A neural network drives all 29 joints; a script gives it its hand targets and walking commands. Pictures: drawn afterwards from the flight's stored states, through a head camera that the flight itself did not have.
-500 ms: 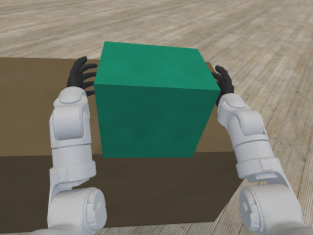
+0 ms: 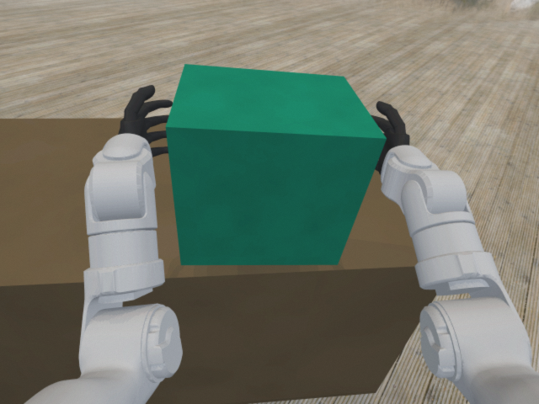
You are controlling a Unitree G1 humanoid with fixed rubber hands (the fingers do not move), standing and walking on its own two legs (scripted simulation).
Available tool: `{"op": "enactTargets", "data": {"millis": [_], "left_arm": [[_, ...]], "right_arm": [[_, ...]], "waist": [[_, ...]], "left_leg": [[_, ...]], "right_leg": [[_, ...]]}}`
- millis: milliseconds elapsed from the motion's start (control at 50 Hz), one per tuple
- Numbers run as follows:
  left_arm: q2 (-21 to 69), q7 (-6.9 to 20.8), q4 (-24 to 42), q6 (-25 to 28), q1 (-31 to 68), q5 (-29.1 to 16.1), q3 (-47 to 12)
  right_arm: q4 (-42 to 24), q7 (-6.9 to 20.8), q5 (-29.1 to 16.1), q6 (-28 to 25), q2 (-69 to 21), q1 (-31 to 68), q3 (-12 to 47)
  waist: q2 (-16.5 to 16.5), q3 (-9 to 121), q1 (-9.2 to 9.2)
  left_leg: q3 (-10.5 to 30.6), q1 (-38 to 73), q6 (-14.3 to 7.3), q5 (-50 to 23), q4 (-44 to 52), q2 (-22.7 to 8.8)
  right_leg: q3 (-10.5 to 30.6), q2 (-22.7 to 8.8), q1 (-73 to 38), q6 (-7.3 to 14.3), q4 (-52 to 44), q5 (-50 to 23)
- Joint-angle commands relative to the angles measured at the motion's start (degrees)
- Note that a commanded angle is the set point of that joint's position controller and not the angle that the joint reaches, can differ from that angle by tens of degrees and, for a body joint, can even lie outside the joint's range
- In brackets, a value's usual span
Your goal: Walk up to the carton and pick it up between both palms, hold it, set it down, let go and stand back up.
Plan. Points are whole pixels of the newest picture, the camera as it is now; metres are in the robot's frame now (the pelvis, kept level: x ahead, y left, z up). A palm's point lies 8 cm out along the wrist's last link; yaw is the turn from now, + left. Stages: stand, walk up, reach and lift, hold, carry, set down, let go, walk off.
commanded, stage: hold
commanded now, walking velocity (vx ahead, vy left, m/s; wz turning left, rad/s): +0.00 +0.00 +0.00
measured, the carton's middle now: (264, 168) +0.43 -0.01 +0.18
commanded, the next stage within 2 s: none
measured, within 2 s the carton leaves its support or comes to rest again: neither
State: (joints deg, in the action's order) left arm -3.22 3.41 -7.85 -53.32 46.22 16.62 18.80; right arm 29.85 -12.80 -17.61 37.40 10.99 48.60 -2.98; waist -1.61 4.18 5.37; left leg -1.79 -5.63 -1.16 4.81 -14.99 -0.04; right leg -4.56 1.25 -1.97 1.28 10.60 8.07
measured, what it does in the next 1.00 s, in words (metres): stands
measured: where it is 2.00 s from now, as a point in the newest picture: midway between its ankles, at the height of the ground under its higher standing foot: outside the picture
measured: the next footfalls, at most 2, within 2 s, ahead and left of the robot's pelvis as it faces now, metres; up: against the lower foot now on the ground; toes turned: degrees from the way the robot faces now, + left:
none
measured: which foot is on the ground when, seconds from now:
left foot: down 0.00-1.00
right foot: down 0.00-1.00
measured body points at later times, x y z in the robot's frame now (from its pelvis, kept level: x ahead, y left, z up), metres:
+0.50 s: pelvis +0.01 -0.01 +0.00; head -0.07 +0.01 +0.44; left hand +0.38 +0.17 +0.28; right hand +0.39 -0.18 +0.26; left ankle +0.04 +0.10 -0.75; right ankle -0.02 -0.10 -0.75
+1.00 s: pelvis +0.01 -0.01 +0.00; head -0.07 +0.00 +0.44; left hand +0.38 +0.17 +0.30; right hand +0.39 -0.18 +0.28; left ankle +0.04 +0.10 -0.75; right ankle -0.02 -0.10 -0.75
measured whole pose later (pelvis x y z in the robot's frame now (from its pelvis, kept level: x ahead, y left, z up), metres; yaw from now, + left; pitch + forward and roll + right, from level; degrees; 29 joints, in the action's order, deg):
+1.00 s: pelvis +0.01 -0.01 +0.00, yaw +1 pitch -5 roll +0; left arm -5.2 5.1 -11.0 -55.7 51.9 17.1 21.6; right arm 33.0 -15.7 -21.3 42.5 12.5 55.5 -1.4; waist -1.4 6.9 4.5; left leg -0.7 -5.6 -0.1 5.5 -15.6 -0.4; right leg -5.6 1.7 -1.7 2.1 12.7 10.0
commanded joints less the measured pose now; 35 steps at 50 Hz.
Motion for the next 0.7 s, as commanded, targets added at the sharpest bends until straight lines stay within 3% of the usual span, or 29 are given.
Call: {"op": "enactTargets", "data": {"millis": [0, 80, 160, 300, 380, 480, 620, 680], "left_arm": [[22.73, 7.55, 13.79, 5.22, 38.23, -12.91, -21.94], [23.03, 6.33, 17.22, 4.9, 39.94, -13.72, -23.85], [21.5, 6.43, 15.16, 2.97, 38.09, -12.4, -22.08], [19.38, 9.07, 6.75, -0.37, 33.54, -10.53, -17.35], [19.49, 10.25, 5.92, 0.33, 34.68, -11.3, -17.55], [21.31, 10.3, 11.1, 2.62, 39.19, -13.73, -20.36], [21.44, 9.03, 15.34, 3.17, 41.01, -15.15, -22.33], [20.74, 8.8, 14.41, 2.29, 41.3, -13.98, -20.97]], "right_arm": [[-19.32, 4.6, -7.07, -3.85, -21.33, 43.9, 12.62], [-21.82, 4.44, -7.26, -3.7, -21.63, 44.41, 13.63], [-20.4, 4.05, -6.94, -2.49, -19.35, 43.33, 12.7], [-12.43, 3.18, -8.05, 0.4, -14.89, 41.23, 9.96], [-12.53, 2.7, -9.34, 0.92, -16.39, 42.51, 10.66], [-16.58, 2.18, -9.74, 0.3, -19.82, 45.15, 11.55], [-21.69, 1.74, -10.22, 0.46, -21.57, 46.6, 13.35], [-19.8, 1.72, -9.55, 0.91, -20.78, 45.83, 12.85]], "waist": [[2.7, 27.0, -0.21], [4.39, 29.42, -0.21], [4.97, 25.97, -0.42], [2.0, 16.8, -0.42], [1.39, 17.92, 0.01], [2.7, 24.04, 1.11], [4.6, 29.47, 0.71], [4.46, 26.99, 0.15]], "left_leg": [[1.46, 17.54, 1.67, -14.44, -3.2, 0.93], [1.64, 19.55, 1.91, -16.99, -4.44, 0.82], [1.33, 18.28, 1.92, -14.6, -4.37, 1.2], [1.67, 13.07, 1.94, -8.31, -1.96, 1.01], [1.94, 11.89, 1.98, -8.72, -1.82, 1.27], [2.36, 14.2, 2.05, -12.23, -2.96, 1.42], [2.01, 16.0, 1.83, -14.42, -4.19, 1.77], [2.11, 15.16, 1.64, -12.84, -3.9, 1.83]], "right_leg": [[-0.4, 1.7, 4.91, -1.37, -0.35, -13.36], [-0.23, 2.01, 5.5, -1.2, 0.26, -15.31], [0.09, 1.48, 4.7, -1.4, -0.06, -13.85], [0.08, 0.55, 3.89, -2.2, -1.14, -9.18], [0.28, 0.42, 4.49, -2.07, -0.79, -9.72], [0.6, 0.73, 5.13, -1.84, 0.22, -13.75], [0.62, 1.08, 4.19, -1.98, 1.36, -16.37], [0.52, 0.89, 4.27, -2.23, 1.3, -14.93]]}}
